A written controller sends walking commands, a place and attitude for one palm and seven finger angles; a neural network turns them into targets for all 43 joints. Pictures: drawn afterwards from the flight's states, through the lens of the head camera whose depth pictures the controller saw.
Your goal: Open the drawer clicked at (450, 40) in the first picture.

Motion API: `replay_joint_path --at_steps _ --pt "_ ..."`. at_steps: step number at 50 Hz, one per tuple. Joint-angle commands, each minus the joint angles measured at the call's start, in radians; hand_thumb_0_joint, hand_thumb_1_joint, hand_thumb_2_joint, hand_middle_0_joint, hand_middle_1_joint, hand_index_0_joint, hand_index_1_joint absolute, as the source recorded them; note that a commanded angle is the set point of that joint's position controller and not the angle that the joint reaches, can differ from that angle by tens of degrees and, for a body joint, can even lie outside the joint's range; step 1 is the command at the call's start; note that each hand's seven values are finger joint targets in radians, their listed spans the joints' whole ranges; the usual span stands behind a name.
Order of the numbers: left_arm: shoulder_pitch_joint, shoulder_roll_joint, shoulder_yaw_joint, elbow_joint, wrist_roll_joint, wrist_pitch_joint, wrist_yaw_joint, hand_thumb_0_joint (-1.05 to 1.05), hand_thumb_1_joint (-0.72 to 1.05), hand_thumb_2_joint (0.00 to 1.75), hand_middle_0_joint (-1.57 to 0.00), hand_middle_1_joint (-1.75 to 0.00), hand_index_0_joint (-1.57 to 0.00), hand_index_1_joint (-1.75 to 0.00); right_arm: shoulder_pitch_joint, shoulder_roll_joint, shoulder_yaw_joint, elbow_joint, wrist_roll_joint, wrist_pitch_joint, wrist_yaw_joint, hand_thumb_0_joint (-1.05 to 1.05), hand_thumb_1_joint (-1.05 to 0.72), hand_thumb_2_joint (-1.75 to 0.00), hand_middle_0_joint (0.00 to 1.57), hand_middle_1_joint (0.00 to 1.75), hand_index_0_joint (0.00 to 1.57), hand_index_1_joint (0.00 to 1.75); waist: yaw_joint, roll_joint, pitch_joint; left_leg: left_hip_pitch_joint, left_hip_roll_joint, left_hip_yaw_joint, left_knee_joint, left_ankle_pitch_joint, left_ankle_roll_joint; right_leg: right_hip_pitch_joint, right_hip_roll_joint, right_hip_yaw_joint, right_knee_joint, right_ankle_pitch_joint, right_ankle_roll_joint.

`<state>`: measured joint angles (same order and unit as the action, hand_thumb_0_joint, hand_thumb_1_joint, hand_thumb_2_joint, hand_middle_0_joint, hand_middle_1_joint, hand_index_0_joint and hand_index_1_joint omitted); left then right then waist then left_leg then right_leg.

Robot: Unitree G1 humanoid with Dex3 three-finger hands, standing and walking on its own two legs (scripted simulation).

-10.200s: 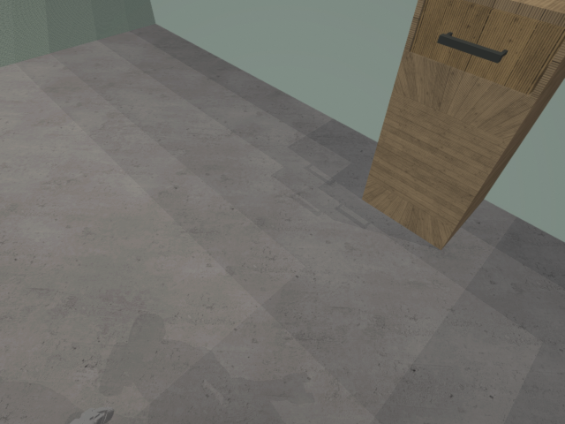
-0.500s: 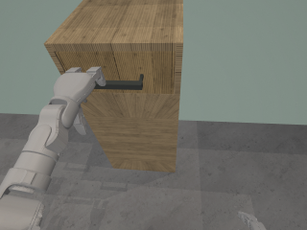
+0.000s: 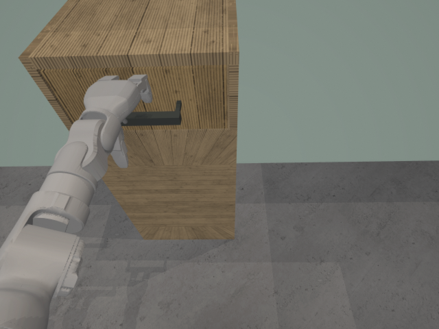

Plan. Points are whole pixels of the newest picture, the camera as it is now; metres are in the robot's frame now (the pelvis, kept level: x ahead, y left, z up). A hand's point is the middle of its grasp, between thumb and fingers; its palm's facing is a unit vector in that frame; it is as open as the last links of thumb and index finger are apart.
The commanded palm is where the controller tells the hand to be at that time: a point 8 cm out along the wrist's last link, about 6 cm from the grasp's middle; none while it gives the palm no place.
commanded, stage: move the hooked fingers above the handle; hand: left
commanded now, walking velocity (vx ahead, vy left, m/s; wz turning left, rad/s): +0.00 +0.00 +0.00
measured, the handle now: (140, 112) +0.55 +0.19 +0.07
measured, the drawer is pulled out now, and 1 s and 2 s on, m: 0.00 0.00 0.00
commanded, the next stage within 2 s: lower the fingers behind the handle in 0.84 s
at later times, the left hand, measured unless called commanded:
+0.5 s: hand (131, 109) +0.50 +0.19 +0.12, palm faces -0.05 -0.02 -1.00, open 13.8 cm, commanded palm +0.49 +0.19 +0.19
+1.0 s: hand (126, 109) +0.50 +0.19 +0.13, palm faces -0.04 -0.03 -1.00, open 13.8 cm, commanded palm +0.48 +0.19 +0.18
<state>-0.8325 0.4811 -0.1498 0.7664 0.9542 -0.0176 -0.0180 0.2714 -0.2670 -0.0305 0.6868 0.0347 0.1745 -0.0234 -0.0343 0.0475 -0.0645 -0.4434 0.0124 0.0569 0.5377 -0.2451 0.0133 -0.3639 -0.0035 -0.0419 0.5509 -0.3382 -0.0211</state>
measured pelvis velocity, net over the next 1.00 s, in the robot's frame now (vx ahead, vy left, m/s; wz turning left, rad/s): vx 0.01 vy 0.00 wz -0.02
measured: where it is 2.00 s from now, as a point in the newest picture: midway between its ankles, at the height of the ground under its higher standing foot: outside the picture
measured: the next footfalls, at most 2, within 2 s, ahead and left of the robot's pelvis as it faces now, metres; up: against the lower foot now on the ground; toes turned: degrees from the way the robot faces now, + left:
none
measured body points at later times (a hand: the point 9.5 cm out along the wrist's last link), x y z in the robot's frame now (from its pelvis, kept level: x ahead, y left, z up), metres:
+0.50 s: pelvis +0.00 +0.00 +0.00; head +0.06 -0.02 +0.44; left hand +0.50 +0.19 +0.17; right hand +0.01 -0.28 -0.14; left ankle +0.01 +0.11 -0.73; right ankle -0.04 -0.10 -0.73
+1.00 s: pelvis +0.01 +0.00 +0.00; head +0.06 -0.02 +0.44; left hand +0.49 +0.19 +0.18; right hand +0.06 -0.27 -0.14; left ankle +0.01 +0.11 -0.73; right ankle -0.04 -0.10 -0.73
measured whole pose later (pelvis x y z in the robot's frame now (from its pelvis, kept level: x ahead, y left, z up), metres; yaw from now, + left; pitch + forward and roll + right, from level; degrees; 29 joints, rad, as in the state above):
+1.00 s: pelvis +0.01 +0.00 +0.00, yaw -1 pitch +12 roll +0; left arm -0.94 0.51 -0.10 0.94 1.01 0.02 0.02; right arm 0.30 -0.26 -0.03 0.67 0.04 0.16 -0.03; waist -0.08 0.05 -0.10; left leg -0.51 0.03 0.07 0.58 -0.27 0.01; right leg -0.43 0.01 -0.03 0.57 -0.35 -0.03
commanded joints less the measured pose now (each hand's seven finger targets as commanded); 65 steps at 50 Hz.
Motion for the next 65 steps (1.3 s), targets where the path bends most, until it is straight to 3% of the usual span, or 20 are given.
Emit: replay_joint_path --at_steps 1,7,11,15,18,23,27,31,35,36,38,40,42,50,54,58,60,61,64,65 --pt "-0.574 0.274 0.13 -0.131 0.012 -0.008 0.091 0.0 -0.5 0.3 -0.3 -1.2 -0.3 -1.2 0.058 -0.135 -0.055 -0.072 -0.005 -0.033 -0.013 0.0 -0.9 -0.9 0.2 0.3 0.2 0.3 -0.033 -0.057 -0.404 0.238 -0.03 -0.021 0.015 0.364 0.04 0.059 0.028 0.032 -0.037 0.441 -0.006" --pt "-0.634 0.224 0.087 -0.014 0.04 0.036 0.123 0.0 -0.5 0.3 -0.3 -1.2 -0.3 -1.2 0.105 -0.139 -0.066 -0.047 -0.007 -0.039 -0.006 0.0 -0.9 -0.9 0.2 0.3 0.2 0.3 -0.065 -0.03 -0.418 0.223 -0.027 -0.013 0.035 0.364 0.039 0.016 0.036 0.035 -0.03 0.438 -0.003" --pt "-0.635 0.274 0.126 0.001 0.043 0.04 0.111 0.0 -0.5 0.3 -0.3 -1.2 -0.3 -1.2 0.123 -0.148 -0.068 -0.053 -0.009 -0.039 -0.008 0.0 -0.9 -0.9 0.2 0.3 0.2 0.3 -0.055 -0.035 -0.452 0.214 -0.024 -0.011 0.034 0.365 0.042 0.048 0.037 0.039 -0.03 0.453 -0.001" --pt "-0.603 0.308 0.15 0.033 0.051 0.036 0.099 0.0 -0.5 0.3 -0.3 -1.2 -0.3 -1.2 0.123 -0.15 -0.062 -0.06 -0.007 -0.037 -0.017 0.0 -0.9 -0.9 0.2 0.3 0.2 0.3 -0.053 -0.075 -0.415 0.167 -0.024 -0.002 0.027 0.349 0.046 0.074 0.034 0.042 -0.036 0.471 0.002" --pt "-0.577 0.33 0.159 0.034 0.06 0.036 0.096 0.0 -0.5 0.3 -0.3 -1.2 -0.3 -1.2 0.125 -0.151 -0.061 -0.066 -0.002 -0.034 -0.02 0.0 -0.9 -0.9 0.2 0.3 0.2 0.3 -0.044 -0.048 -0.401 0.155 -0.024 0.002 0.02 0.334 0.042 0.065 0.036 0.04 -0.034 0.453 0.001" --pt "-0.656 0.277 0.104 0.003 0.056 0.021 0.098 0.0 -0.5 0.3 -0.3 -1.2 -0.3 -1.2 0.133 -0.15 -0.065 -0.065 0.001 -0.045 -0.023 0.0 -0.9 -0.9 0.2 0.3 0.2 0.3 -0.077 -0.027 -0.39 0.183 -0.021 -0.003 0.023 0.285 0.045 0.006 0.039 0.045 -0.048 0.374 0.004" --pt "-0.681 0.262 0.108 -0.065 0.05 -0.008 0.108 0.0 -0.5 0.3 -0.3 -1.2 -0.3 -1.2 0.144 -0.141 -0.075 -0.064 -0.008 -0.051 -0.019 0.0 -0.9 -0.9 0.2 0.3 0.2 0.3 -0.074 0.021 -0.473 0.262 -0.022 -0.014 0.046 0.366 0.046 -0.002 0.045 0.042 -0.034 0.411 -0.002" --pt "-0.667 0.249 0.104 -0.029 0.046 0.016 0.122 0.0 -0.5 0.3 -0.3 -1.2 -0.3 -1.2 0.134 -0.142 -0.07 -0.057 -0.007 -0.047 -0.012 0.0 -0.9 -0.9 0.2 0.3 0.2 0.3 -0.075 -0.012 -0.44 0.238 -0.023 -0.013 0.052 0.388 0.044 -0.005 0.046 0.037 -0.027 0.439 0.001" --pt "-0.633 0.298 0.149 0.008 0.056 0.05 0.121 0.0 -0.5 0.3 -0.3 -1.2 -0.3 -1.2 0.118 -0.147 -0.064 -0.061 -0.007 -0.039 -0.009 0.0 -0.9 -0.9 0.2 0.3 0.2 0.3 -0.057 -0.042 -0.437 0.211 -0.024 -0.009 0.052 0.402 0.043 0.031 0.043 0.035 -0.022 0.465 -0.001" --pt "-0.64 0.261 0.11 0.002 0.056 0.056 0.118 0.0 -0.5 0.3 -0.3 -1.2 -0.3 -1.2 0.111 -0.143 -0.062 -0.067 -0.005 -0.038 -0.009 0.0 -0.9 -0.9 0.2 0.3 0.2 0.3 -0.064 -0.035 -0.432 0.208 -0.027 -0.007 0.047 0.38 0.044 0.026 0.042 0.035 -0.024 0.459 0.003" --pt "-0.626 0.312 0.15 0.024 0.065 0.064 0.115 0.0 -0.5 0.3 -0.3 -1.2 -0.3 -1.2 0.107 -0.149 -0.061 -0.066 -0.005 -0.034 -0.013 0.0 -0.9 -0.9 0.2 0.3 0.2 0.3 -0.057 -0.039 -0.419 0.198 -0.023 -0.006 0.045 0.37 0.043 0.027 0.041 0.035 -0.021 0.451 0.002" --pt "-0.629 0.288 0.133 0.013 0.06 0.059 0.106 0.0 -0.5 0.3 -0.3 -1.2 -0.3 -1.2 0.103 -0.146 -0.06 -0.073 -0.006 -0.034 -0.015 0.0 -0.9 -0.9 0.2 0.3 0.2 0.3 -0.061 -0.053 -0.428 0.2 -0.024 -0.003 0.049 0.395 0.045 0.044 0.037 0.036 -0.022 0.481 0.002" --pt "-0.6 0.329 0.166 -0.011 0.063 0.053 0.101 0.0 -0.5 0.3 -0.3 -1.2 -0.3 -1.2 0.099 -0.145 -0.058 -0.083 -0.007 -0.03 -0.015 0.0 -0.9 -0.9 0.2 0.3 0.2 0.3 -0.038 -0.026 -0.463 0.207 -0.027 -0.002 0.05 0.418 0.044 0.072 0.037 0.039 -0.01 0.514 0.0" --pt "-0.598 0.213 0.075 -0.056 0.041 0.014 0.069 0.0 -0.5 0.3 -0.3 -1.2 -0.3 -1.2 0.095 -0.139 -0.064 -0.088 -0.004 -0.029 -0.018 0.0 -0.9 -0.9 0.2 0.3 0.2 0.3 -0.073 -0.051 -0.405 0.231 -0.025 -0.01 0.051 0.383 0.047 0.014 0.038 0.035 -0.031 0.455 0.002" --pt "-0.57 0.241 0.114 -0.084 0.035 -0.017 0.084 0.0 -0.5 0.3 -0.3 -1.2 -0.3 -1.2 0.101 -0.137 -0.07 -0.079 -0.009 -0.027 -0.015 0.0 -0.9 -0.9 0.2 0.3 0.2 0.3 -0.055 -0.019 -0.424 0.244 -0.026 -0.017 0.06 0.402 0.043 0.003 0.042 0.032 -0.016 0.455 -0.003" --pt "-0.573 0.257 0.129 -0.039 0.045 -0.008 0.123 0.0 -0.5 0.3 -0.3 -1.2 -0.3 -1.2 0.106 -0.142 -0.069 -0.063 -0.008 -0.027 -0.011 0.0 -0.9 -0.9 0.2 0.3 0.2 0.3 -0.062 -0.032 -0.384 0.202 -0.024 -0.022 0.059 0.352 0.039 -0.033 0.044 0.028 -0.014 0.399 -0.003" --pt "-0.604 0.264 0.134 -0.044 0.049 -0.007 0.143 0.0 -0.5 0.3 -0.3 -1.2 -0.3 -1.2 0.111 -0.144 -0.07 -0.06 -0.012 -0.032 -0.012 0.0 -0.9 -0.9 0.2 0.3 0.2 0.3 -0.069 -0.037 -0.407 0.199 -0.025 -0.017 0.067 0.346 0.042 -0.024 0.041 0.034 -0.016 0.4 -0.003" --pt "-0.618 0.278 0.137 -0.043 0.057 -0.002 0.154 0.0 -0.5 0.3 -0.3 -1.2 -0.3 -1.2 0.112 -0.143 -0.07 -0.06 -0.012 -0.033 -0.011 0.0 -0.9 -0.9 0.2 0.3 0.2 0.3 -0.067 0.002 -0.43 0.199 -0.027 -0.018 0.069 0.343 0.041 -0.024 0.042 0.039 -0.009 0.403 -0.003" --pt "-0.602 0.229 0.114 -0.03 0.063 0.008 0.171 0.0 -0.5 0.3 -0.3 -1.2 -0.3 -1.2 0.12 -0.136 -0.075 -0.061 -0.015 -0.038 -0.007 0.0 -0.9 -0.9 0.2 0.3 0.2 0.3 -0.066 0.023 -0.448 0.222 -0.025 -0.02 0.079 0.373 0.038 -0.046 0.048 0.028 0.003 0.399 -0.007" --pt "-0.6 0.239 0.121 -0.015 0.06 0.009 0.17 0.0 -0.5 0.3 -0.3 -1.2 -0.3 -1.2 0.127 -0.141 -0.075 -0.055 -0.017 -0.037 -0.008 0.0 -0.9 -0.9 0.2 0.3 0.2 0.3 -0.078 -0.024 -0.453 0.215 -0.022 -0.02 0.083 0.379 0.041 -0.03 0.045 0.03 -0.001 0.419 -0.003"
